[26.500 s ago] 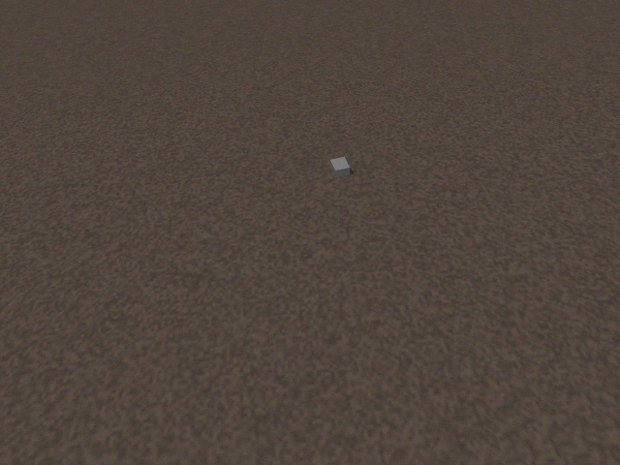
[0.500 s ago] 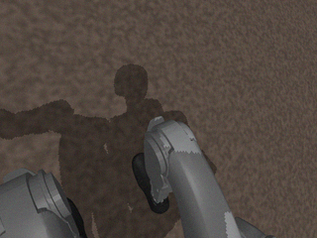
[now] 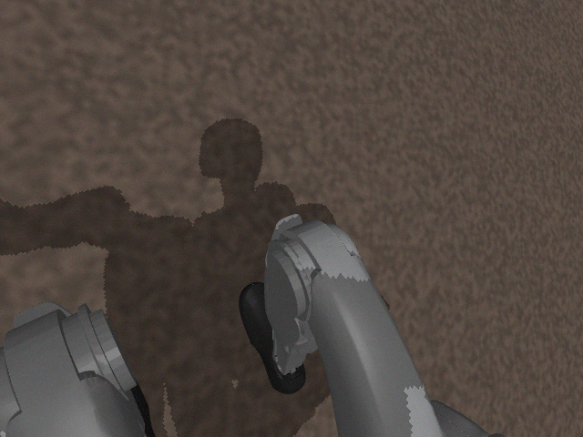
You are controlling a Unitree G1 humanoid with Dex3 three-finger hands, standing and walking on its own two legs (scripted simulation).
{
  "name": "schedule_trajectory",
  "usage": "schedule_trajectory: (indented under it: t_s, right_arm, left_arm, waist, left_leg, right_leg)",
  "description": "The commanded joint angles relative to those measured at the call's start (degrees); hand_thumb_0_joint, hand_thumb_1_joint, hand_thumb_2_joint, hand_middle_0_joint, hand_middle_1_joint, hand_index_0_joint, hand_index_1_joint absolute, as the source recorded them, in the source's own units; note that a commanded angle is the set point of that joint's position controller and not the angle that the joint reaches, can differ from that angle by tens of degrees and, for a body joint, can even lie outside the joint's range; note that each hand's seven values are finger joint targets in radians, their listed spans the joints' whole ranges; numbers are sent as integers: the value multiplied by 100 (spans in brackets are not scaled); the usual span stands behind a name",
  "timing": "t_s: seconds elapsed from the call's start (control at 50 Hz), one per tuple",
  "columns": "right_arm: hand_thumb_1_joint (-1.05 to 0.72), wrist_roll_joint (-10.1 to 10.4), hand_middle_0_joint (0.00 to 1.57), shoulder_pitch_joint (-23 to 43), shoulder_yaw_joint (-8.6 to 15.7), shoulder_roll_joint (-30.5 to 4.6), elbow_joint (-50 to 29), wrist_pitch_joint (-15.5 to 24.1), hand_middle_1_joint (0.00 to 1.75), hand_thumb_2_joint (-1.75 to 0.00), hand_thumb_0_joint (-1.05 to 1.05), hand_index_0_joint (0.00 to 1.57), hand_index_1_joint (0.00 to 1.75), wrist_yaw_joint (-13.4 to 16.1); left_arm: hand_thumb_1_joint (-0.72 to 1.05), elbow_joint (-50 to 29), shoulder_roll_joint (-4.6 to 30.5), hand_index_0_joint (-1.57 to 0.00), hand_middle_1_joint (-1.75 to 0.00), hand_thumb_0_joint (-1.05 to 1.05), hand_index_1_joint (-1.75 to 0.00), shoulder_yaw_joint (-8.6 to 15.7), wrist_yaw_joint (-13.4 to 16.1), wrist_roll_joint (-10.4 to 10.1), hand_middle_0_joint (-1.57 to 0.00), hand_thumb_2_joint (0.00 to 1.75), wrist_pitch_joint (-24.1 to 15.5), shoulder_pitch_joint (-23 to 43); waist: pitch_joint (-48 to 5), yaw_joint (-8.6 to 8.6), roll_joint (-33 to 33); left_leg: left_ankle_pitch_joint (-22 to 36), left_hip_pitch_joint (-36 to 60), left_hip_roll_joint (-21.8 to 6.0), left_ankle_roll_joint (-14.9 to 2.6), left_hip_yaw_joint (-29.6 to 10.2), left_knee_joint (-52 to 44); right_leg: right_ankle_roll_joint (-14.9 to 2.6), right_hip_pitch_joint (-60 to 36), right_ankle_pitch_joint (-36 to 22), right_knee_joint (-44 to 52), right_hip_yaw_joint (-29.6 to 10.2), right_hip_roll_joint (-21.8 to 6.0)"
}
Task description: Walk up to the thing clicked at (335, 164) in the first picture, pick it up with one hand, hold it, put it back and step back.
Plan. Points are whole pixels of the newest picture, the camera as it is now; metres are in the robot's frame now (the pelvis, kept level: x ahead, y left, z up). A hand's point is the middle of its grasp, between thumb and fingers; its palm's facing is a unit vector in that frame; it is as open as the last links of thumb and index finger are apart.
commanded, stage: open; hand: left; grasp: from above
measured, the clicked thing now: out of the picture +0.41 +0.34 -0.29
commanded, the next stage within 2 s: withdraw in 0.28 s
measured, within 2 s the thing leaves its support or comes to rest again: neither
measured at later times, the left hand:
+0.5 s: hand out of the picture +0.41 +0.33 -0.26, palm faces -0.33 -0.31 -0.89, open 14.0 cm
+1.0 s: hand out of the picture +0.36 +0.36 -0.11, palm faces -0.55 -0.16 -0.82, open 14.0 cm
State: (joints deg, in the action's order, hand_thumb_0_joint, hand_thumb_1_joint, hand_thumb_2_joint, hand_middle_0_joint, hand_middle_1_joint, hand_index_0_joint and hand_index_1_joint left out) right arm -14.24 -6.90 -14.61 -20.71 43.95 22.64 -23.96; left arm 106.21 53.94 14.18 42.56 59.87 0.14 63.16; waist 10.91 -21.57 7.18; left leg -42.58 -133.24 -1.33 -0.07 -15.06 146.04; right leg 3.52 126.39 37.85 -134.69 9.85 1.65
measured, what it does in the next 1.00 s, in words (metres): stands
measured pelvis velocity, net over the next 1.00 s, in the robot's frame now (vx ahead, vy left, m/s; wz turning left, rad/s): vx -0.01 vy -0.01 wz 0.13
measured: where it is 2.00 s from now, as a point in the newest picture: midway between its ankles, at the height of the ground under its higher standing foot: (213, 398)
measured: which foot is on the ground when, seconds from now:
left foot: down 0.00-1.00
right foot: down 0.00-1.00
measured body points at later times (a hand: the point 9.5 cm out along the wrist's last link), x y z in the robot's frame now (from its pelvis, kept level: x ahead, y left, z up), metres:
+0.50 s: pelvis +0.00 +0.00 +0.00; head +0.28 +0.12 +0.33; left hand +0.43 +0.34 -0.21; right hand +0.03 -0.25 -0.04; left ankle +0.06 +0.12 -0.28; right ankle +0.12 -0.12 -0.27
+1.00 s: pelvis -0.01 -0.01 +0.04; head +0.20 +0.07 +0.43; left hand +0.39 +0.36 -0.06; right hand +0.14 -0.26 -0.07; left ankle +0.06 +0.12 -0.27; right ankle +0.12 -0.12 -0.27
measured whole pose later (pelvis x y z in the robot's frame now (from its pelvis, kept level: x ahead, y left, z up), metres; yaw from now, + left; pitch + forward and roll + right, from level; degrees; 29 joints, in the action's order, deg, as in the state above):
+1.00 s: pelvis -0.01 -0.01 +0.04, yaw +8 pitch +30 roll -7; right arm -5.9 -4.5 -3.0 -19.3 39.4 6.5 -14.0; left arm 73.2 41.5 0.3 9.0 62.8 -9.9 48.1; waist -1.0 -9.6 -1.1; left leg -38.1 -127.7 -1.0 -0.5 -7.3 135.1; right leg 1.9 123.8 36.3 -129.7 4.0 -0.5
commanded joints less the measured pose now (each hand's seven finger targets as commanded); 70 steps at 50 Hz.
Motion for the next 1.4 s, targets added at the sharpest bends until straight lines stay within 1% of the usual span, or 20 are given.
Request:
schedule_trajectory:
  t_s: [0.0,0.18,0.32,0.44,0.48,0.52,0.54,0.56,0.58,0.6,0.66,0.68,0.72,0.78,0.8,0.92,1.02,1.1,1.22,1.38]
  right_arm:
    - [-89,31,20,-1278,570,-1938,182,-17,30,-90,0,20,30,18]
    - [-89,67,20,-1268,539,-1974,126,34,30,-90,0,20,30,101]
    - [-89,15,20,-1203,425,-1878,135,47,30,-90,0,20,30,129]
    - [-90,36,20,-1269,516,-1956,192,7,30,-90,0,20,30,139]
    - [-90,89,20,-1233,583,-1850,167,-28,30,-90,0,20,30,133]
    - [-91,115,20,-1157,699,-1847,186,-62,30,-90,0,20,30,122]
    - [-91,145,20,-1039,726,-1784,128,-70,30,-90,0,20,30,91]
    - [-91,192,20,-1095,816,-1871,248,-138,30,-91,0,20,30,119]
    - [-91,234,20,-1126,897,-1769,166,-196,30,-91,0,20,30,108]
    - [-91,319,20,-1072,997,-1737,183,-285,30,-91,0,20,30,132]
    - [-91,597,20,-909,1249,-1524,62,-584,30,-91,0,20,30,164]
    - [-91,682,20,-940,1363,-1559,40,-690,30,-90,0,20,30,191]
    - [-90,779,20,-1142,1573,-1559,93,-980,30,-90,0,20,30,279]
    - [-90,840,20,-1152,1633,-1235,-196,-1298,30,-90,0,20,30,391]
    - [-91,863,20,-1155,1677,-1237,-194,-1365,30,-90,0,20,30,468]
    - [-90,841,20,-1026,1634,-1193,-489,-1642,30,-90,0,20,30,1118]
    - [-89,727,20,-885,1442,-1027,-511,-1696,30,-90,0,20,30,1532]
    - [-89,604,20,-885,1378,-1003,-435,-1813,30,-90,0,20,30,1641]
    - [-88,517,20,-1305,1512,-1161,-145,-1906,30,-89,0,20,30,1719]
    - [-88,654,20,-1484,1568,-1192,-460,-1963,30,-89,0,20,30,1661]
  left_arm:
    - [-58,-444,1162,-7,-101,0,-103,38,227,-69,-9,102,67,1154]
    - [-57,-376,1290,-7,-101,0,-103,84,156,-164,-9,102,-31,1193]
    - [-55,-448,1223,-7,-101,0,-103,-162,103,-78,-9,102,-99,1376]
    - [-53,-618,1213,-7,-102,0,-101,-124,149,-75,-7,99,-64,1149]
    - [-52,-1295,1396,-7,-102,0,-101,31,90,-67,-7,99,-71,1337]
    - [-54,-1772,1178,-7,-101,0,-101,-127,-32,-49,-7,100,-97,1526]
    - [-55,-2213,1003,-7,-101,0,-101,-307,-127,-12,-7,100,-161,1689]
    - [-55,-1579,1135,-7,-101,0,-101,-132,-191,7,-7,101,-86,879]
    - [-55,-2197,1031,-7,-101,0,-101,-184,-325,122,-7,100,-97,851]
    - [-55,-2692,1138,-7,-101,0,-101,-86,-425,95,-7,100,-109,642]
    - [-56,-3347,85,-6,-99,0,-100,-648,-953,18,-7,101,-56,-13]
    - [-54,-3327,190,-6,-99,0,-100,-606,-1155,87,-7,101,-12,-427]
    - [-53,-3436,294,-7,-100,0,-100,-514,-1557,154,-7,100,46,-865]
    - [-53,-4054,-886,-7,-100,0,-100,-1441,-2273,79,-8,101,-99,-287]
    - [-54,-3931,-946,-7,-100,0,-101,-1526,-2493,55,-7,102,-185,-327]
    - [-52,-4009,72,-7,-103,0,-104,-1214,-3342,277,-8,103,-1062,31]
    - [-51,-4286,752,-7,-102,0,-102,-845,-3210,617,-8,102,-2071,675]
    - [-50,-4358,679,-8,-101,0,-101,-910,-2585,1055,-7,101,-2342,1315]
    - [-49,-3220,-133,-8,-101,0,-100,-1331,-1699,1368,-7,100,-1686,1780]
    - [-45,-3278,644,-20,-89,0,-88,-669,-1568,1250,-19,88,-682,1343]
  waist:
    - [-3584,-294,-3020]
    - [-3591,-355,-2749]
    - [-3553,-475,-2892]
    - [-3856,-287,-3205]
    - [-4330,-61,-3633]
    - [-4600,-39,-3949]
    - [-4675,-8,-4102]
    - [-4658,93,-3863]
    - [-4879,225,-4009]
    - [-5322,514,-4158]
    - [-5431,733,-4003]
    - [-5345,933,-3879]
    - [-5191,999,-3393]
    - [-4874,586,-2151]
    - [-4533,516,-1783]
    - [-3777,667,-806]
    - [-4374,824,-1416]
    - [-5000,789,-2392]
    - [-4796,436,-2899]
    - [-6190,873,-3190]
  left_leg:
    - [1592,2782,-215,47,534,-1660]
    - [1226,2597,-192,-9,529,-1707]
    - [1227,2775,-201,19,532,-1629]
    - [1545,2975,-215,72,549,-1750]
    - [1734,3295,-224,114,530,-1794]
    - [1858,3619,-227,154,522,-1846]
    - [1919,3724,-225,169,535,-1857]
    - [1893,3554,-204,150,598,-1882]
    - [2082,3557,-146,132,697,-1861]
    - [2147,3721,-138,146,722,-1976]
    - [1995,3471,-68,95,899,-2198]
    - [1877,3288,-45,80,956,-2257]
    - [1863,3067,-32,14,1033,-2270]
    - [1499,2559,32,-157,1086,-2345]
    - [1274,2414,59,-198,1023,-2410]
    - [240,1865,214,-240,1102,-2385]
    - [295,2203,198,-153,1242,-2117]
    - [674,2906,144,-82,1183,-2134]
    - [1063,3565,120,38,970,-2614]
    - [2382,4131,128,14,1104,-2529]
  right_leg:
    - [-441,-2009,-1638,1052,586,241]
    - [-422,-2137,-1351,1192,551,234]
    - [-414,-2086,-1391,1133,585,220]
    - [-450,-2271,-1625,1157,574,257]
    - [-490,-2167,-1700,1036,585,207]
    - [-523,-2016,-1755,926,603,191]
    - [-543,-1907,-1790,903,594,200]
    - [-537,-2060,-1800,948,568,235]
    - [-541,-2082,-1904,962,491,226]
    - [-572,-2123,-1910,990,452,217]
    - [-612,-1939,-1822,1155,313,223]
    - [-630,-1804,-1668,1143,253,236]
    - [-599,-1733,-1646,1250,137,218]
    - [-535,-2130,-1513,1640,8,221]
    - [-521,-2013,-1318,1724,-1,187]
    - [-548,-2069,174,2208,-284,82]
    - [-560,-1957,300,2047,-470,65]
    - [-568,-1604,-235,1702,-330,69]
    - [-586,-769,-878,1424,167,-8]
    - [-590,-1517,-1911,1204,-22,-101]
